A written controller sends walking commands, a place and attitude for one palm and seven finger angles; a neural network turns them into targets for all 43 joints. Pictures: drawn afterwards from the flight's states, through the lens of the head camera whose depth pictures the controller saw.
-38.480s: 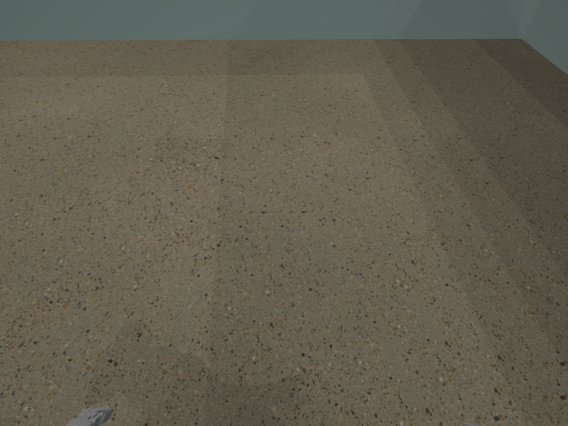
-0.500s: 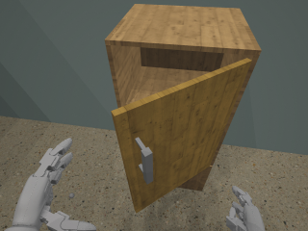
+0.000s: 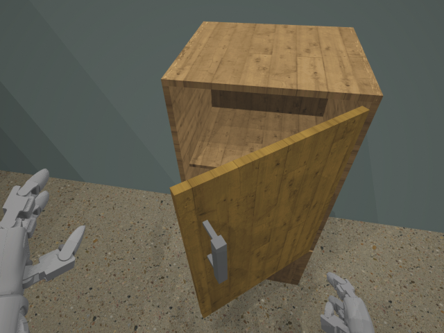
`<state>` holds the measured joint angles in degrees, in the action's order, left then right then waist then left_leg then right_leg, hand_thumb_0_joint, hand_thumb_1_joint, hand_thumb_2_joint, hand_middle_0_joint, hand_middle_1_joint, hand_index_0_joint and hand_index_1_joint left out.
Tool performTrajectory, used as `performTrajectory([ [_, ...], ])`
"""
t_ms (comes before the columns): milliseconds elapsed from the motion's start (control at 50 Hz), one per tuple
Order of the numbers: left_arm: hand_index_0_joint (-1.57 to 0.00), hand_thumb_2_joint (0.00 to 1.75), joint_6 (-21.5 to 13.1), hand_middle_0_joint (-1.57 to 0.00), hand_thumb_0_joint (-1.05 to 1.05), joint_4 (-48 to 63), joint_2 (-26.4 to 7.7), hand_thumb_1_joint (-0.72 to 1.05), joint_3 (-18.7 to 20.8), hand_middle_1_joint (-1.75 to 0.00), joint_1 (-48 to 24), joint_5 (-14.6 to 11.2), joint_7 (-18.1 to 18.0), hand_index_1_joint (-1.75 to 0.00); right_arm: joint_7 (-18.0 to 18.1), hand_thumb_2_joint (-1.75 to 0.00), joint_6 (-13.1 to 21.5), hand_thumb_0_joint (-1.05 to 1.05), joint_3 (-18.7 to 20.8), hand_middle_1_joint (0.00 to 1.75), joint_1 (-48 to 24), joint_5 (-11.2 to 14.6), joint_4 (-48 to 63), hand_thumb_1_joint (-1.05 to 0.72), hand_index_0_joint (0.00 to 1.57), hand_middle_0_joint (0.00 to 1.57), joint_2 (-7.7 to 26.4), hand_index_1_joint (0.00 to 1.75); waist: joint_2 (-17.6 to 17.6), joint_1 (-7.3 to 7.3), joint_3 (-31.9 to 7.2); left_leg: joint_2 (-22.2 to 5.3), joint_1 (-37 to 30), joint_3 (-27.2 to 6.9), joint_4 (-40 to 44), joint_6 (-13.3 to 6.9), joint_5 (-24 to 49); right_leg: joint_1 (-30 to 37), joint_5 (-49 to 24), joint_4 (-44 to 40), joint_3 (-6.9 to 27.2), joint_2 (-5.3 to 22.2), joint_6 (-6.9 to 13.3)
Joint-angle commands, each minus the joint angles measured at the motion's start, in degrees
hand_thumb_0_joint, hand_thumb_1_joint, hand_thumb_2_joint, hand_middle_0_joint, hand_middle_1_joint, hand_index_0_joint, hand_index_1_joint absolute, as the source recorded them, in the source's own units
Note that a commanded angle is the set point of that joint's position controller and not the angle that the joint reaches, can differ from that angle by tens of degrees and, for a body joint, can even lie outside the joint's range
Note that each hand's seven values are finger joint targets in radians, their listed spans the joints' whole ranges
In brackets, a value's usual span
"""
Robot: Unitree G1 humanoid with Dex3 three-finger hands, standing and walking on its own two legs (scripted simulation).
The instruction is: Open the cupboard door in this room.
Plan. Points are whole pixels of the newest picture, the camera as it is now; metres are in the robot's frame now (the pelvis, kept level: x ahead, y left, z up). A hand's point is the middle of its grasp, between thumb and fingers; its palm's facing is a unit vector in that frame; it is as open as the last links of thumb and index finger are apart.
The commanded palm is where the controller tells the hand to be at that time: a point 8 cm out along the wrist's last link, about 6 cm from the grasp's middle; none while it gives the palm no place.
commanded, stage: draw the hand back to the body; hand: left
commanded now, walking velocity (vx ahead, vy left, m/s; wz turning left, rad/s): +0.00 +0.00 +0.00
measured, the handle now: (214, 252) +0.27 +0.06 +0.00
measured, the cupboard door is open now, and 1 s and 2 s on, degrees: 41 41 41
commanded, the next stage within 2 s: step back with the hand held close in 0.46 s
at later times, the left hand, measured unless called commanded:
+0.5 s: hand (63, 239) +0.19 +0.24 +0.16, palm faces +0.43 -0.80 -0.41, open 7.4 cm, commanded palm +0.14 +0.28 +0.17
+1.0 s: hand (46, 260) +0.16 +0.25 +0.15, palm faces +0.33 -0.79 -0.52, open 7.4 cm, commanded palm +0.10 +0.29 +0.18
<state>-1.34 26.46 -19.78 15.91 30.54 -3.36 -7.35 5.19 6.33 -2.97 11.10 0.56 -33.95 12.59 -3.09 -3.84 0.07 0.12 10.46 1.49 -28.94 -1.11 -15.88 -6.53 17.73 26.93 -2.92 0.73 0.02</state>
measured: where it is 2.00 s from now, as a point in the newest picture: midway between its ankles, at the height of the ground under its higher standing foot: outside the picture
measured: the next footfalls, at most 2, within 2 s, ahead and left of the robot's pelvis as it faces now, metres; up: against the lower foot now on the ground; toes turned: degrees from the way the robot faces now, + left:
right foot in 1.46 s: -0.12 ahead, -0.10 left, +0.00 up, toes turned +5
right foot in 1.90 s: -0.22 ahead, -0.09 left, +0.00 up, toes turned -1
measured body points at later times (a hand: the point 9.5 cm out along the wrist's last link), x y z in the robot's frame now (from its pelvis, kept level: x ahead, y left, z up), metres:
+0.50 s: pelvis +0.00 -0.02 +0.01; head -0.02 -0.04 +0.45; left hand +0.16 +0.28 +0.18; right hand +0.19 -0.24 -0.08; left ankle +0.00 +0.10 -0.74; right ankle -0.03 -0.12 -0.74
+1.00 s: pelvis -0.05 +0.00 +0.00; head -0.03 -0.01 +0.45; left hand +0.13 +0.29 +0.18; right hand +0.12 -0.26 -0.08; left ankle +0.00 +0.10 -0.74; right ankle -0.03 -0.12 -0.74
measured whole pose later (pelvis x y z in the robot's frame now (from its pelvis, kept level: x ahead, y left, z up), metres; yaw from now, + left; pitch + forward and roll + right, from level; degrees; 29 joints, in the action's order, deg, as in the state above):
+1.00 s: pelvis -0.05 +0.00 +0.00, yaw -2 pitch +0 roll -1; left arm -7.0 28.5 -24.7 22.6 33.2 -3.1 -7.6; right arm 5.4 -0.5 0.9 9.5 1.0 -31.8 13.7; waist -1.5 0.0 2.7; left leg -1.1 16.6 2.6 -27.2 -0.9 -10.3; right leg -13.6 12.0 26.0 -1.8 -0.4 0.3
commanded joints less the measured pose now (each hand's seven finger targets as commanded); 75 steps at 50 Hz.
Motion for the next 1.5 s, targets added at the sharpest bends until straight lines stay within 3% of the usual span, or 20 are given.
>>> performTrajectory([
  [0, -0.20, 0.86, -4.18, -0.20, 0.00, 11.59, -10.98, 0.80, 9.54, -0.30, -6.18, -0.11, -1.15, -0.30, 0.40, -0.90, 2.54, 0.00, 3.02, 0.30, -7.22, -0.20, 8.44, -0.90, 0.20, 0.20, 6.38, 0.30, -2.11, -0.33, -4.60, -1.28, -5.02, -2.05, 5.47, 0.17, 17.27, -0.16, -15.97, -4.59, 0.38, -0.46, 1.25],
  [60, -0.20, 0.90, -4.50, -0.20, 0.00, 11.35, -11.36, 0.90, 10.91, -0.30, -7.80, -0.57, -1.11, -0.30, 0.13, -0.90, 2.17, 0.00, 3.29, 0.30, -7.18, -0.19, 8.07, -0.90, 0.20, 0.20, 6.29, 0.30, -0.68, -0.17, -5.12, -1.35, -6.00, -1.75, 5.71, 0.16, 18.77, 0.42, -17.57, -4.97, 0.45, -0.49, 1.02],
  [120, -0.20, 0.90, -3.89, -0.20, 0.00, 7.23, -7.92, 0.90, 8.08, -0.30, -5.08, -0.79, -0.28, -0.30, -0.22, -0.90, 1.33, 0.00, 3.59, 0.30, -7.21, -0.11, 7.94, -0.90, 0.20, 0.20, 6.42, 0.30, 0.77, 0.10, -2.94, -1.43, -6.08, -1.18, 6.00, -0.09, 19.45, -0.05, -18.51, -5.70, 0.39, -0.51, 0.70],
  [300, -0.20, 0.90, -4.84, -0.20, 0.00, 10.88, -11.66, 0.90, 10.62, -0.30, -6.99, -0.60, -0.40, -0.30, -0.08, -0.90, 1.31, 0.00, 3.96, 0.30, -8.03, -0.15, 7.86, -0.90, 0.20, 0.20, 6.51, 0.30, -0.12, -0.40, -4.75, -0.99, -6.91, -0.82, 6.13, -0.23, 17.95, 1.14, -18.88, -6.77, 1.00, -0.57, 0.85],
  [540, -0.20, 0.90, -5.56, -0.20, 0.00, 8.26, -9.93, 0.90, 9.31, -0.30, -7.00, -0.86, -0.08, -0.30, 0.07, -0.90, 1.76, 0.00, 4.19, 0.30, -8.50, -0.12, 7.12, -0.90, 0.20, 0.20, 6.19, 0.30, 0.95, -0.07, -2.21, -0.90, -7.03, -0.10, 6.64, -0.58, 13.67, -0.50, -15.58, -8.87, 1.70, -0.59, 0.36],
  [560, -0.20, 0.90, -5.83, -0.20, 0.00, 10.42, -11.39, 0.90, 9.62, -0.30, -12.58, -0.72, -0.26, -0.30, 0.15, -0.90, 1.95, 0.00, 4.08, 0.30, -8.71, -0.12, 6.97, -0.90, 0.20, 0.20, 6.37, 0.30, -0.44, 0.32, -3.34, -0.65, -7.61, -0.05, 6.52, -0.71, 13.27, -0.50, -15.42, -9.05, 1.99, -0.38, 0.36],
  [580, -0.20, 0.90, -8.16, -0.20, 0.00, 12.22, -18.00, 0.90, 16.57, -0.30, -16.90, -0.35, -0.64, -0.30, 0.13, -0.90, 0.83, 0.00, 4.12, 0.30, -7.25, 0.15, 8.73, -0.90, 0.20, 0.20, 7.14, 0.30, 2.16, 2.72, 0.88, -1.89, -4.35, -1.28, 4.22, -1.29, 11.15, -6.11, -18.30, -11.91, 6.16, 2.25, 0.11],
  [660, -0.20, 0.90, -8.56, -0.20, 0.00, 6.20, -10.76, 0.90, 10.77, -0.30, -3.85, -0.05, 0.51, -0.30, -0.01, -0.90, -1.78, 0.00, 4.73, 0.30, -7.56, -0.30, 8.77, -0.90, 0.20, 0.20, 7.20, 0.30, 0.69, 3.09, -3.31, -2.47, -4.82, -1.15, 3.60, -0.85, 15.51, -5.15, -22.10, -9.29, 4.72, 3.62, -0.08],
  [700, -0.20, 0.90, -8.68, -0.20, 0.00, 7.33, -11.55, 0.90, 11.62, -0.30, -1.60, -0.01, 0.25, -0.30, 0.11, -0.90, -2.65, 0.00, 5.07, 0.30, -7.87, -0.42, 9.19, -0.90, 0.20, 0.20, 7.51, 0.30, -0.29, 2.89, -5.33, -3.04, -4.40, -1.49, 4.32, -0.74, 18.80, -3.99, -22.40, -7.90, 3.88, 3.27, -0.16],
  [780, -0.20, 0.90, -8.61, -0.20, 0.00, 10.25, -13.92, 0.90, 13.82, -0.30, -0.05, 0.00, -0.57, -0.30, 0.25, -0.90, -3.98, 0.00, 5.57, 0.30, -7.49, 0.06, 10.72, -0.90, 0.20, 0.20, 7.14, 0.30, 3.56, 3.11, -8.17, -3.71, -2.89, -1.41, 3.70, -0.44, 20.24, -3.34, -23.81, -5.88, 4.00, 3.06, -0.44],
  [900, -0.20, 0.90, -9.54, -0.20, 0.00, 13.65, -15.86, 0.90, 15.94, -0.30, 1.55, -0.08, -1.88, -0.30, 0.85, -0.90, -4.15, 0.00, 6.03, 0.30, -7.44, 0.24, 11.40, -0.90, 0.20, 0.20, 7.23, 0.30, -0.95, 2.98, -9.52, -4.54, 0.89, -2.76, 4.43, -0.49, 20.14, -2.11, -23.34, -2.28, 4.08, 2.95, -0.25],
  [1080, -0.20, 0.90, -10.74, -0.20, 0.00, 12.96, -14.06, 0.90, 14.75, -0.30, 1.57, 0.79, -2.84, -0.30, 0.57, -0.90, -2.85, 0.00, 6.18, 0.30, -6.05, 0.23, 11.33, -0.90, 0.20, 0.20, 7.55, 0.30, 1.34, 3.99, -3.40, -4.51, 11.59, -4.60, 5.32, -1.17, -5.54, -7.27, -1.62, -5.59, 7.55, 3.20, 0.39],
  [1180, -0.20, 0.90, -11.98, -0.20, 0.00, 15.10, -14.24, 0.90, 14.70, -0.30, -0.87, 1.63, -3.67, -0.30, 0.73, -0.90, -1.60, 0.00, 6.01, 0.30, -5.13, -0.20, 10.75, -0.90, 0.20, 0.20, 7.98, 0.30, 0.18, 4.38, -1.47, -4.79, 12.93, -6.52, 3.85, -1.32, -13.23, -12.94, 10.70, -6.67, 7.68, 3.09, 0.88],
  [1220, -0.20, 0.90, -12.39, -0.20, 0.00, 16.75, -14.55, 0.90, 15.24, -0.30, -1.50, 1.77, -3.98, -0.30, 1.03, -0.90, -0.83, 0.00, 5.72, 0.30, -5.19, -0.55, 10.54, -0.90, 0.20, 0.20, 7.90, 0.30, -2.98, 4.29, -2.03, -6.71, 15.41, -9.69, 9.22, -1.82, -15.31, -9.80, 8.37, -2.40, 5.34, 0.89, 0.13],
  [1260, -0.20, 0.90, -12.80, -0.20, 0.00, 17.87, -14.58, 0.90, 16.59, -0.30, -1.53, 2.26, -3.88, -0.30, 1.09, -0.90, 0.07, 0.00, 5.85, 0.30, -5.59, -0.70, 10.75, -0.90, 0.20, 0.20, 8.24, 0.30, -9.70, 3.63, -4.54, -11.43, 23.27, -15.56, 18.32, -3.95, -21.89, 0.84, 0.38, 10.27, 2.75, -3.31, -1.03],
  [1300, -0.20, 0.90, -12.95, -0.20, 0.00, 16.93, -15.34, 0.90, 17.83, -0.30, -0.40, 2.50, -3.66, -0.30, 0.95, -0.90, 0.68, 0.00, 6.31, 0.30, -5.50, -0.98, 10.61, -0.90, 0.20, 0.20, 7.64, 0.30, -11.94, 3.06, -6.25, -14.53, 25.33, -18.83, 21.06, -5.97, -23.84, 3.76, -0.57, 18.19, 3.11, -4.65, -0.94],
  [1380, -0.20, 0.90, -12.78, -0.20, 0.00, 15.88, -13.13, 0.90, 16.17, -0.30, 1.98, 1.79, -2.94, -0.30, -0.43, -0.90, 1.57, 0.00, 6.29, 0.30, -5.14, -1.15, 9.29, -0.90, 0.20, 0.20, 6.82, 0.30, -6.77, 3.61, -3.10, -12.12, 22.78, -14.92, 16.03, -4.72, -17.43, -0.31, 4.04, 8.07, 3.78, -4.33, 0.82],
  [1440, -0.20, 0.90, -13.56, -0.20, 0.00, 16.67, -14.02, 0.90, 15.26, -0.30, 0.48, 0.65, -2.52, -0.30, -0.95, -0.90, 1.51, 0.00, 5.98, 0.30, -5.59, -1.26, 7.76, -0.90, 0.20, 0.20, 6.37, 0.30, -2.21, 4.44, -4.10, -6.59, 11.03, -8.30, 8.26, -0.69, -6.29, -8.89, -1.57, -4.93, 10.34, 0.15, 3.08],
  [1460, -0.20, 0.90, -14.09, -0.20, 0.00, 15.62, -14.22, 0.90, 15.05, -0.30, -0.40, 0.46, -2.70, -0.30, -1.08, -0.90, 1.11, 0.00, 5.84, 0.30, -4.97, -1.28, 6.84, -0.90, 0.20, 0.20, 5.80, 0.30, -0.82, 4.57, -6.26, -4.81, 4.88, -4.92, 4.63, 0.72, 2.35, -11.62, -9.72, -6.29, 12.33, 3.13, 3.80],
  [1480, -0.20, 0.90, -13.77, -0.20, 0.00, 15.55, -13.34, 0.90, 12.93, -0.30, -2.23, 0.33, -2.60, -0.30, -1.23, -0.90, 1.01, 0.00, 6.38, 0.30, -4.60, -0.31, 6.41, -0.90, 0.20, 0.20, 5.41, 0.30, 6.40, 4.78, -10.20, -2.94, -1.96, -1.88, -2.19, 1.56, 7.72, -14.38, -16.58, -6.45, 13.31, 4.81, 2.91],
])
